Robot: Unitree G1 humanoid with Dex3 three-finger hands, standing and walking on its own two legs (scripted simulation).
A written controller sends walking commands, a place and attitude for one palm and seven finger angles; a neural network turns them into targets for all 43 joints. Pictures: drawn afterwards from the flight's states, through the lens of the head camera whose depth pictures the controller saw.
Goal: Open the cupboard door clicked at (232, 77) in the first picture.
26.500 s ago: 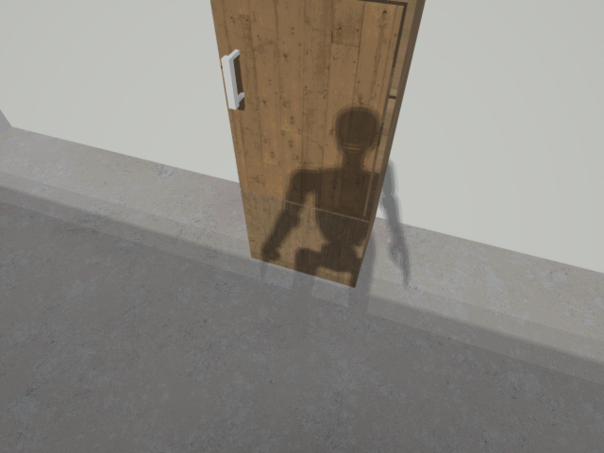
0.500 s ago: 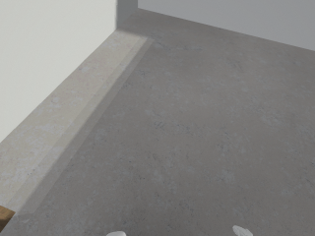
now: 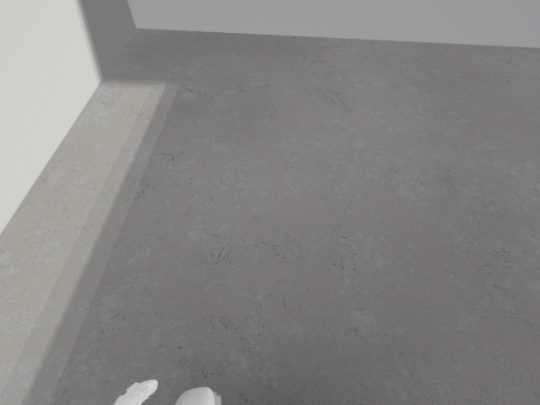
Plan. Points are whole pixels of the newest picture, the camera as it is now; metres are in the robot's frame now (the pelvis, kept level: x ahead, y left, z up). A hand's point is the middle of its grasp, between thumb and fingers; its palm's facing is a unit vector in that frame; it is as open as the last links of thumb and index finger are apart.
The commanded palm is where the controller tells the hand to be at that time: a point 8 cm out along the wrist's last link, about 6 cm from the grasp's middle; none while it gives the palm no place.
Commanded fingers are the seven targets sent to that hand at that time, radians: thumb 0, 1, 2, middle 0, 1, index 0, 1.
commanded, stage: walk to a spot facing it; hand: left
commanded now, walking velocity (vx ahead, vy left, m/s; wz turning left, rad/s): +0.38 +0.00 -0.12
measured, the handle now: out of the picture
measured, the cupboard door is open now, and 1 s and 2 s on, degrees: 42 42 42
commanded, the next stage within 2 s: turn to face it in 0.42 s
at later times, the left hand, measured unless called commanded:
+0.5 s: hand (182, 301) +0.32 +0.17 -0.16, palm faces -0.11 -0.98 -0.18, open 7.4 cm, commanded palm none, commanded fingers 0.00 0.90 0.90 -0.20 -0.30 -0.20 -0.30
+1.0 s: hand (211, 240) +0.47 +0.14 -0.19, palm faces +0.07 -0.98 -0.18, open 7.3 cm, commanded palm none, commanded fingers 0.00 0.90 0.90 -0.20 -0.30 -0.20 -0.30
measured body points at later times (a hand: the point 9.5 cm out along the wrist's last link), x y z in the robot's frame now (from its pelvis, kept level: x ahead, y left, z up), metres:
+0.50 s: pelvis +0.23 +0.00 +0.00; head +0.27 -0.02 +0.45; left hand +0.32 +0.22 -0.14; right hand +0.20 -0.24 -0.15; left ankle +0.20 +0.14 -0.74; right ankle +0.29 -0.14 -0.70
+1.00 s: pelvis +0.40 -0.05 -0.02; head +0.44 -0.03 +0.43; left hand +0.47 +0.19 -0.18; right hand +0.47 -0.29 -0.15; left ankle +0.43 +0.05 -0.74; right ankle +0.33 -0.16 -0.70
